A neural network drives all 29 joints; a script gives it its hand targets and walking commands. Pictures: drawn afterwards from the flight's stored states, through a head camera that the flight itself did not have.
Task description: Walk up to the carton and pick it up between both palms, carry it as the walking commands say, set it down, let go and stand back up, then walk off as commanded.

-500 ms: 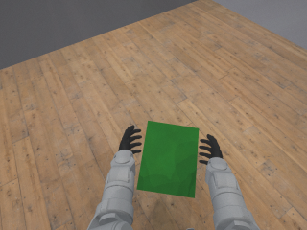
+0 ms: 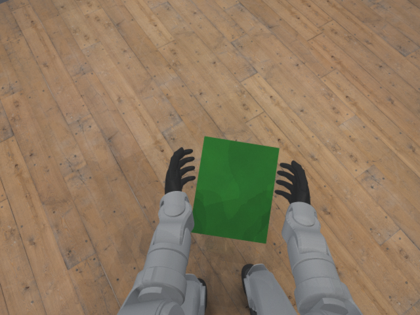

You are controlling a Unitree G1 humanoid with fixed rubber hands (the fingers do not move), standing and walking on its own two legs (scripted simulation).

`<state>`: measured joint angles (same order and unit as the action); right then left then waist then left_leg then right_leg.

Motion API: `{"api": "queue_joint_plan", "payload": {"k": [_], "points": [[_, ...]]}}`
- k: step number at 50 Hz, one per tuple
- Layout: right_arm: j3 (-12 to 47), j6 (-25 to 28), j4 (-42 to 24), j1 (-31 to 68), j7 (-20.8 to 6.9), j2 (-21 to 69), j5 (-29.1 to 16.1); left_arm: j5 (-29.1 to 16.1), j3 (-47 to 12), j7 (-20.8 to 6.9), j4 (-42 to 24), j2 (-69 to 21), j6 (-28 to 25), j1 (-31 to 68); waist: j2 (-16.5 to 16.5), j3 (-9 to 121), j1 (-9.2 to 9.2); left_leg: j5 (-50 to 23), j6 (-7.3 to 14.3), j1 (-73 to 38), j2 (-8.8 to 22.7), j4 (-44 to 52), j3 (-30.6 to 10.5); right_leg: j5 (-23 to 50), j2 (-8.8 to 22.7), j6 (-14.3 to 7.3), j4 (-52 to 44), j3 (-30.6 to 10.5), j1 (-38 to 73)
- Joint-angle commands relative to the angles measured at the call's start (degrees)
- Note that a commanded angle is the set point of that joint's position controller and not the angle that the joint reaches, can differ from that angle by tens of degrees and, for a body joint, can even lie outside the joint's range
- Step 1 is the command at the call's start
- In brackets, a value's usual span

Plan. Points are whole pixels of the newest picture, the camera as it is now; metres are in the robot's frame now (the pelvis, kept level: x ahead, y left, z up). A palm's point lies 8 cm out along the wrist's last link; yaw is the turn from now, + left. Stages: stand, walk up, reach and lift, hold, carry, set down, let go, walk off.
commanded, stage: set down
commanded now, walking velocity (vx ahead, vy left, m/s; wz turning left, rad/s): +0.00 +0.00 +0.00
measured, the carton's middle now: (231, 187) +0.40 -0.04 -0.18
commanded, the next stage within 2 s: none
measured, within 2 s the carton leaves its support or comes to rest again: neither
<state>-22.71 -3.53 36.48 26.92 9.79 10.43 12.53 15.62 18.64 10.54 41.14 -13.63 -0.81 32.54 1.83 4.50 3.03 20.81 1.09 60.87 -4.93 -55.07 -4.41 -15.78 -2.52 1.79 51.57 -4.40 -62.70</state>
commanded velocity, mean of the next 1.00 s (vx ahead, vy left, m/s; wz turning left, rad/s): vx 0.00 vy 0.00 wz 0.00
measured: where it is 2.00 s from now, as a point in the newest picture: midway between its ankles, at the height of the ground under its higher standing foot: (226, 311)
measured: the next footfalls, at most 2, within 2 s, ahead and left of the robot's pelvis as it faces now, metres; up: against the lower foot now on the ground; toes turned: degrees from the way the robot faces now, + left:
none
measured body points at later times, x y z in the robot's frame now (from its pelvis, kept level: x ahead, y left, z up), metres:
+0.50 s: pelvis -0.03 -0.01 -0.08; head +0.19 -0.03 +0.32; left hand +0.42 +0.07 -0.15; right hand +0.38 -0.18 -0.17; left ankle +0.03 +0.10 -0.67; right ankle +0.07 -0.13 -0.67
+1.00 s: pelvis -0.04 -0.01 -0.15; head +0.22 -0.03 +0.22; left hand +0.44 +0.07 -0.24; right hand +0.41 -0.17 -0.26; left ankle +0.03 +0.10 -0.67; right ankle +0.07 -0.13 -0.67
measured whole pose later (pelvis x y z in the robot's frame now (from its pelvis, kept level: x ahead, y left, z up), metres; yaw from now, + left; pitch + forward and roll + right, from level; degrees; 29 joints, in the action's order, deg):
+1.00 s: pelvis -0.04 -0.01 -0.15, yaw +1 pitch +40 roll +1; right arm -28.2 -10.4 40.5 50.4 11.7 6.8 13.7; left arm 15.9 25.2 10.7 46.0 -8.1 6.7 55.4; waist 2.7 6.9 2.5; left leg 30.9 -0.7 101.0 -6.8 -91.5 -2.9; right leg -25.6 -3.7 2.1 89.0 -3.6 -103.8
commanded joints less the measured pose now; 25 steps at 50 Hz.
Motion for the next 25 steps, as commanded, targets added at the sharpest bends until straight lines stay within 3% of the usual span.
{"api": "queue_joint_plan", "payload": {"k": [1, 2, 3, 4, 5, 6, 7, 8, 9, 10, 11, 12, 13, 14, 16, 18, 19, 21, 22, 23, 24, 25], "points": [[29.61, 2.62, -3.00, 36.41, -12.42, 39.30, -2.04, -0.74, -27.13, -10.31, 8.03, -43.21, 2.20, 22.51, 0.88, 36.10, 1.24, -10.75, -0.69, -14.67, -3.95, 3.20, -2.88, 7.08, -7.42, -1.06, 4.35, 2.90, 15.41], [29.63, 2.24, -0.74, 35.59, -12.39, 41.60, -2.14, -0.32, -26.14, -10.44, 8.78, -42.55, 2.30, 21.75, -0.30, 36.24, -0.29, -11.76, -0.64, -12.32, -3.80, 2.35, -3.09, 8.42, -7.29, -1.15, 4.97, 2.90, 16.26], [28.63, 1.73, -0.18, 35.46, -12.60, 41.49, -1.76, -0.94, -27.47, -10.55, 7.56, -43.83, 2.73, 25.28, 1.85, 38.84, 1.42, -10.78, -0.94, -12.40, -4.23, 1.07, -2.54, 7.91, -7.30, -1.54, 5.75, 2.94, 16.20], [27.67, 1.23, 0.90, 35.71, -12.45, 41.05, -1.39, -1.34, -26.11, -10.34, 9.10, -45.60, 3.16, 23.84, 0.48, 37.61, 3.02, -9.52, -1.02, -12.91, -4.35, 0.91, -3.15, 6.13, -7.44, -1.37, 6.30, 3.72, 14.03], [27.34, 1.10, -0.06, 39.56, -12.76, 41.23, -2.02, -1.14, -25.29, -10.63, 8.63, -44.23, 3.42, 27.36, 1.17, 35.84, 1.71, -7.11, -0.67, -10.14, -4.03, 0.46, -2.66, 4.05, -7.20, -1.39, 6.66, 3.35, 12.97], [26.61, 0.51, 1.77, 38.12, -13.08, 43.66, -1.28, -0.55, -26.27, -10.52, 7.45, -44.08, 3.79, 28.60, 1.67, 38.48, 2.21, -7.78, -0.95, -9.92, -4.38, -0.87, -2.81, 5.53, -7.44, -1.42, 7.54, 3.37, 12.58], [25.35, -0.09, 2.64, 40.14, -13.06, 43.16, -0.97, -0.58, -23.74, -10.60, 10.13, -43.85, 4.51, 29.02, 0.61, 35.63, 2.48, -5.14, -0.63, -8.47, -4.06, -1.29, -2.54, 2.65, -7.09, -1.33, 7.75, 3.23, 11.55], [24.58, -0.27, 1.96, 40.36, -13.57, 41.34, -0.34, -0.47, -23.48, -10.82, 11.67, -45.74, 5.17, 28.03, 1.72, 37.24, 3.44, -5.49, -0.97, -9.39, -4.32, -1.34, -2.55, 2.35, -7.27, -1.23, 8.66, 3.86, 9.41], [23.88, -0.96, 2.81, 41.62, -13.36, 41.58, -0.33, 0.52, -21.94, -11.07, 13.07, -45.28, 5.70, 27.33, 2.16, 37.50, 2.05, -2.94, -0.91, -7.84, -4.41, -1.98, -2.27, -0.52, -6.95, -1.45, 8.76, 3.86, 9.82], [22.92, -0.94, 2.97, 41.56, -13.54, 40.59, 0.49, 1.08, -21.12, -11.12, 14.03, -45.06, 6.01, 27.68, 1.11, 35.33, 3.17, -4.00, -0.80, -6.45, -4.22, -2.17, -2.60, 1.04, -7.02, -1.22, 9.53, 4.21, 7.71], [21.51, -1.62, 4.14, 41.66, -13.70, 41.70, 1.31, 2.06, -19.27, -11.53, 14.22, -44.25, 6.43, 28.30, 2.48, 36.74, 2.29, -3.18, -0.95, -3.96, -4.64, -3.69, -1.83, 1.05, -6.76, -1.60, 9.91, 3.34, 9.49], [22.12, -2.17, 4.58, 42.47, -13.72, 43.81, 0.50, 1.18, -18.79, -11.35, 14.55, -45.49, 6.62, 28.40, 1.52, 34.59, 1.75, -0.68, -0.71, -3.68, -4.75, -3.09, -1.75, -1.52, -6.75, -1.42, 9.94, 3.76, 8.48], [22.16, -2.05, 3.20, 44.33, -13.63, 42.29, 0.89, -0.11, -19.90, -11.78, 11.88, -44.52, 6.04, 33.60, -1.30, 37.81, 3.53, -1.03, -0.48, -2.66, -4.67, -5.04, -1.74, -0.38, -6.91, -1.00, 10.54, 4.09, 8.64], [23.05, -2.30, 4.66, 44.09, -13.77, 44.00, 0.12, 0.31, -19.00, -11.84, 11.32, -44.45, 6.03, 33.53, -0.18, 36.28, 1.72, -2.76, -0.38, -1.79, -4.84, -5.47, -1.24, 1.20, -6.66, -1.02, 10.94, 3.56, 7.60], [22.64, -2.40, 3.20, 49.25, -13.26, 44.28, -0.75, 0.40, -17.69, -12.16, 12.11, -41.51, 6.23, 36.71, -1.44, 38.31, 0.42, 0.01, 0.24, 2.54, -5.01, -8.09, -0.17, -0.22, -6.68, -0.25, 12.82, 3.59, 8.06], [21.41, -2.90, 5.49, 46.20, -12.60, 45.44, 1.43, 0.53, -17.99, -12.52, 12.21, -43.39, 6.61, 36.67, -1.67, 35.95, 1.86, -1.47, -0.24, 4.70, -5.77, -9.17, 0.35, 2.08, -6.91, -0.14, 12.93, 3.03, 7.47], [20.54, -3.31, 5.70, 48.90, -12.42, 45.21, 1.18, 0.59, -16.83, -12.94, 12.75, -42.20, 6.98, 38.70, -2.30, 39.78, 1.65, 1.27, -0.12, 5.12, -6.03, -10.51, 0.44, -0.81, -7.00, 0.21, 14.23, 3.74, 7.67], [21.53, -3.51, 5.26, 47.16, -12.32, 45.53, 0.91, 1.44, -14.63, -12.87, 15.35, -42.43, 7.28, 35.09, -2.40, 40.47, 1.02, -0.26, 0.32, 5.86, -5.85, -11.42, 1.02, 0.48, -6.80, 0.50, 15.00, 3.48, 7.17], [20.92, -3.44, 5.17, 47.08, -12.22, 45.36, 0.92, 1.18, -15.93, -12.73, 15.22, -43.69, 7.85, 35.03, -0.12, 40.94, 1.84, -0.85, -0.33, 4.96, -6.18, -11.48, 0.81, 1.13, -7.14, 0.16, 16.16, 4.12, 5.65], [20.64, -3.41, 5.18, 48.76, -12.32, 44.19, 0.14, 0.68, -15.83, -13.23, 13.92, -43.57, 7.51, 38.10, 0.71, 40.48, 1.26, -0.96, -0.35, 8.03, -6.22, -12.85, 1.70, 1.71, -6.83, 0.11, 16.51, 3.30, 6.16], [21.81, -3.33, 2.71, 49.66, -12.08, 45.14, 0.29, 0.63, -15.39, -13.28, 14.48, -43.65, 7.69, 36.92, -1.80, 44.31, 1.55, -4.00, -0.15, 7.30, -6.34, -13.93, 1.32, 4.95, -6.90, 0.47, 17.12, 3.65, 7.51], [21.58, -3.10, 2.91, 50.01, -11.98, 45.58, 0.37, 0.07, -16.75, -13.39, 13.48, -43.36, 7.47, 39.01, -1.31, 41.46, 2.11, -2.09, -0.38, 9.98, -6.16, -13.85, 1.25, 3.62, -7.08, 0.60, 17.68, 4.05, 4.68]]}}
